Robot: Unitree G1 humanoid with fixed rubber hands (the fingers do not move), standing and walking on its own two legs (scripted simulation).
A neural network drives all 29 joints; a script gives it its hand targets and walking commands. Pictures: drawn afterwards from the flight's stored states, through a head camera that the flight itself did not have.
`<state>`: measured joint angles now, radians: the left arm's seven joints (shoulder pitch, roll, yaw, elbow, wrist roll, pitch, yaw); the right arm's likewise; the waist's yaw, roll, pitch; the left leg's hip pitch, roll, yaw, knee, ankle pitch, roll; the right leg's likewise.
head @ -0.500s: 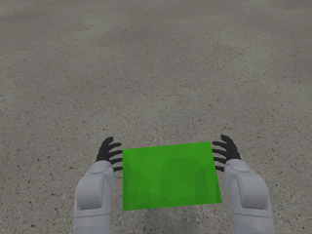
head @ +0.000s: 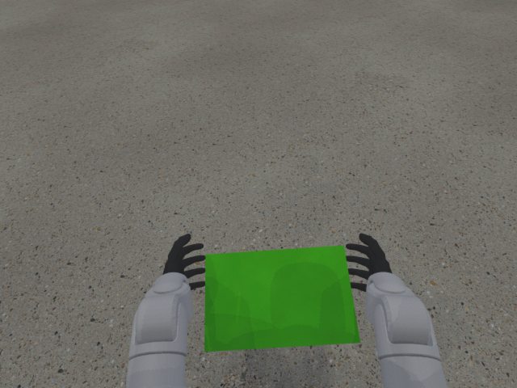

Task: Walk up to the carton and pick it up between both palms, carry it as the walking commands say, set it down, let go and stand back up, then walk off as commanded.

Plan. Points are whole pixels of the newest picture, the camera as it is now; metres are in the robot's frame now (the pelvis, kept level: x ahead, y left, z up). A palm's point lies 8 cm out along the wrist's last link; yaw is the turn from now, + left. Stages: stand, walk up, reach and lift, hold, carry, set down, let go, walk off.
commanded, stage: carry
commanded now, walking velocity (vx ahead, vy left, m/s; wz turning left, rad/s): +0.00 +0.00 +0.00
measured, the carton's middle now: (277, 300) +0.29 +0.00 -0.08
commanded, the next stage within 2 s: hold in 0.22 s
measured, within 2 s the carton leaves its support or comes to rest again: neither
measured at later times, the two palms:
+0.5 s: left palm (192, 239) +0.33 +0.14 +0.06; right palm (387, 256) +0.30 -0.16 +0.05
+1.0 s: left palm (189, 256) +0.32 +0.15 +0.02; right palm (377, 274) +0.29 -0.16 +0.01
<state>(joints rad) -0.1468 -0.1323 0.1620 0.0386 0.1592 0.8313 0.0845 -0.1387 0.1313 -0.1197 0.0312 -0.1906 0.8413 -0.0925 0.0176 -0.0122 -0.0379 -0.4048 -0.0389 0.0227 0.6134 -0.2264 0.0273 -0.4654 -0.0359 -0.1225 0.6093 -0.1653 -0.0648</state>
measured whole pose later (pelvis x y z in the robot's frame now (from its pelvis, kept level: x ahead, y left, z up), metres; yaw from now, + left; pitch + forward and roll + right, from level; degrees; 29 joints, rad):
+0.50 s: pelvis +0.02 +0.00 +0.01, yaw +1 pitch -7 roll +0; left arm -0.42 -0.13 0.27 0.58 0.24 0.64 0.12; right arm -0.29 0.16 -0.28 0.38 -0.26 0.71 -0.16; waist -0.02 0.01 -0.07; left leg -0.20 -0.02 -0.01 0.60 -0.28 0.02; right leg -0.23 0.02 -0.10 0.55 -0.20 -0.05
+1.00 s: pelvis +0.03 +0.02 +0.01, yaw -1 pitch -5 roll +0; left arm -0.31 -0.16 0.30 0.49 0.24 0.54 0.01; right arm -0.23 0.14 -0.31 0.36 -0.21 0.61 -0.12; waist -0.02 0.03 0.03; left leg -0.22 -0.03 0.03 0.58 -0.28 0.06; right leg -0.27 0.01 -0.05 0.54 -0.18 -0.03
